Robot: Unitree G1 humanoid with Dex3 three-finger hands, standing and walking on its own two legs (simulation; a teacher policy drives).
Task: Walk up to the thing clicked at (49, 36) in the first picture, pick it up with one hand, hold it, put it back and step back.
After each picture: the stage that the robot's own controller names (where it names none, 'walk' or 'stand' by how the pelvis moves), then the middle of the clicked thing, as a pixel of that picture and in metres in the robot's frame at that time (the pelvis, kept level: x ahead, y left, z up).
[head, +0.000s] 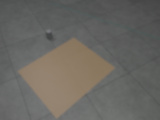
stand; (49, 34) +1.49 +0.42 -0.72
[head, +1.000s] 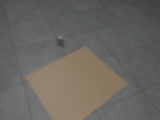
walk; (60, 41) +1.40 +0.19 -0.70
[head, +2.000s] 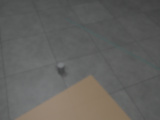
walk; (60, 68) +0.93 +0.18 -0.71
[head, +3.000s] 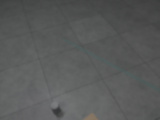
walk; (55, 107) +0.55 +0.24 -0.70
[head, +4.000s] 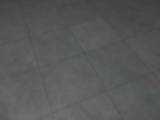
stand; out of the picture +0.40 +0.22 -0.71
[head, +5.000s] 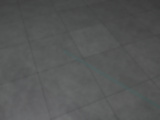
stand; out of the picture +0.37 +0.21 -0.73
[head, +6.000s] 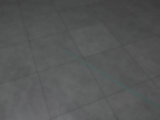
stand; out of the picture +0.37 +0.21 -0.73
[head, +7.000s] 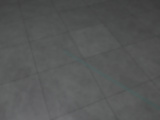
stand; out of the picture +0.36 +0.21 -0.73
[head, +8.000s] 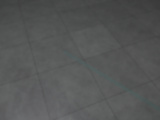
stand; out of the picture +0.36 +0.21 -0.73
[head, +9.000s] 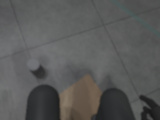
go down; (34, 66) +0.43 +0.24 -0.41
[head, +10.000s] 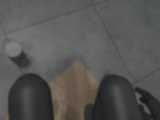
go down; (15, 53) +0.44 +0.27 -0.31
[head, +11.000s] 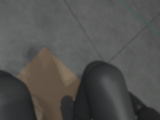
close in; out of the picture +0.40 +0.31 -0.23
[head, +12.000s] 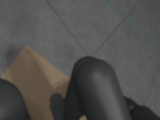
close; out of the picture +0.40 +0.32 -0.21
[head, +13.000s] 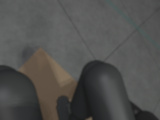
lift; out of the picture +0.36 +0.30 -0.20
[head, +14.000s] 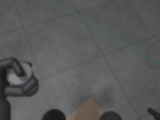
lift; (24, 80) +0.33 +0.20 +0.00
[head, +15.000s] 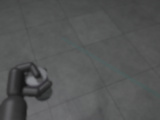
hold; (39, 85) +0.33 +0.16 +0.01
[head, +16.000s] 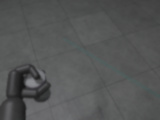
hold; (38, 86) +0.33 +0.17 +0.00
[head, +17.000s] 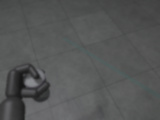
crouch; (38, 86) +0.33 +0.17 +0.00
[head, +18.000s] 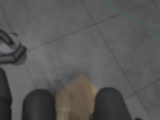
crouch; (13, 50) +0.43 +0.23 -0.09
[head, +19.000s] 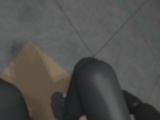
lower; out of the picture +0.39 +0.33 -0.23
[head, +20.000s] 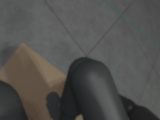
lower; out of the picture +0.40 +0.34 -0.22
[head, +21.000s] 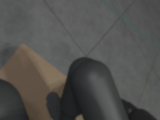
lower; out of the picture +0.40 +0.34 -0.22
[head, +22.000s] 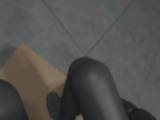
lower; out of the picture +0.40 +0.34 -0.22
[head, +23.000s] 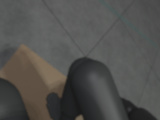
loosen; out of the picture +0.39 +0.34 -0.22
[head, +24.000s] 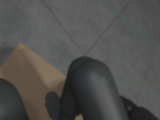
withdraw; out of the picture +0.38 +0.33 -0.22
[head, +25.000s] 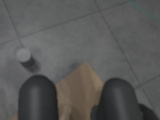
walk; (25, 58) +0.44 +0.27 -0.33
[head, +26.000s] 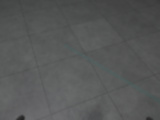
stand; out of the picture +0.37 +0.20 -0.66
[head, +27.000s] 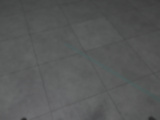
stand; out of the picture +0.39 +0.21 -0.67
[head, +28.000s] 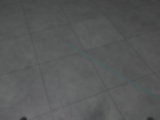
stand; out of the picture +0.38 +0.21 -0.67
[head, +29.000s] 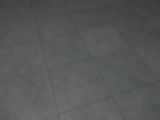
stand; out of the picture +0.41 +0.19 -0.72
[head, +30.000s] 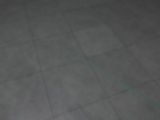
stand; out of the picture +0.37 +0.21 -0.73
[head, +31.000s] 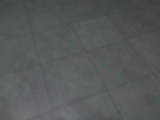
walk; out of the picture +0.38 +0.22 -0.72
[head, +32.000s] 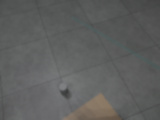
walk; (63, 89) +0.57 +0.18 -0.70
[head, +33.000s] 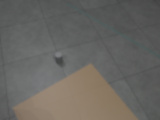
walk; (58, 58) +0.90 +0.20 -0.71
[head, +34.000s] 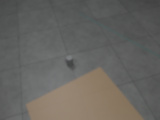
stand; (69, 61) +1.00 +0.18 -0.70
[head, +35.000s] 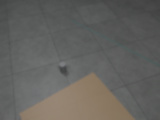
stand; (63, 67) +0.98 +0.20 -0.73
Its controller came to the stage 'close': yes
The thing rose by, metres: 0.70
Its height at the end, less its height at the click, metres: +0.00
